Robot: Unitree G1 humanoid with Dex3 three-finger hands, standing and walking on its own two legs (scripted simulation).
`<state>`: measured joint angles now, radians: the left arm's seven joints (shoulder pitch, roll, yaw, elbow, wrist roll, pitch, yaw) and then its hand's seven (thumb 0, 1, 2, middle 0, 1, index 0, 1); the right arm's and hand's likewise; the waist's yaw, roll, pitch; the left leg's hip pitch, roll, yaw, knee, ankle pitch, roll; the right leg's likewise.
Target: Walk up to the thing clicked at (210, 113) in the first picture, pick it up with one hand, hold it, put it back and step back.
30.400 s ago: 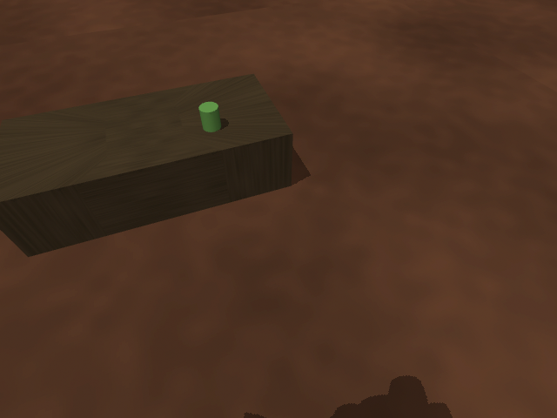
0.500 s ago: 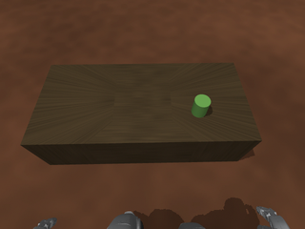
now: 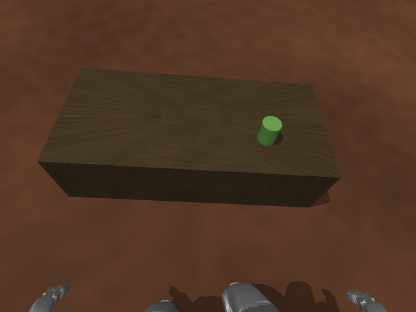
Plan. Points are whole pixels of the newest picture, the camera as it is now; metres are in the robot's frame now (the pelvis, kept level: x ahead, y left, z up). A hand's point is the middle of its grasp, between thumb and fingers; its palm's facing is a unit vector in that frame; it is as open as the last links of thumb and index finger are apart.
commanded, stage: step back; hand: right
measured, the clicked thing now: (268, 131) +0.81 -0.29 -0.39
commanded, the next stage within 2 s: none
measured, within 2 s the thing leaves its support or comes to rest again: neither
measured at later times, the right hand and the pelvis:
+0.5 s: hand out of the picture -0.07 -0.30 -0.16, palm faces -0.07 +0.90 -0.42, open 7.4 cm; pelvis -0.15 -0.03 -0.02, yaw +2 degrees
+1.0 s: hand out of the picture -0.20 -0.37 -0.15, palm faces -0.02 +0.91 -0.42, open 7.4 cm; pelvis -0.31 -0.08 -0.01, yaw -1 degrees
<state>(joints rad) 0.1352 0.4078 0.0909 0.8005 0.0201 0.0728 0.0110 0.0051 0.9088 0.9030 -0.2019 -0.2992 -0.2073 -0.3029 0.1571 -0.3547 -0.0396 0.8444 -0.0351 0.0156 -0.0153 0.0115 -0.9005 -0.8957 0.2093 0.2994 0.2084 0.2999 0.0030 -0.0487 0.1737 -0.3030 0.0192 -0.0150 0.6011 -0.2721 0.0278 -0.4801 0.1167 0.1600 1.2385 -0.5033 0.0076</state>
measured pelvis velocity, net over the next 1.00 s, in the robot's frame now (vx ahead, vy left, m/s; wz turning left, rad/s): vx -0.31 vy -0.08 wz -0.02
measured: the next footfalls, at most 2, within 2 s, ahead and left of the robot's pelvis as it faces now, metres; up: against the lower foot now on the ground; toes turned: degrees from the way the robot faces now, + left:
right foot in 0.18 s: -0.06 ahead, -0.17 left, +0.00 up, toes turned +0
left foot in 0.48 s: -0.11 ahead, +0.07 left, +0.00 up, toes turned +0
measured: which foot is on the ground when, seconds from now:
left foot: down 0.00-0.22, up 0.24-0.46, down 0.48-0.88, up 0.90-1.00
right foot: up 0.00-0.16, down 0.18-0.50, up 0.52-0.84, down 0.86-1.00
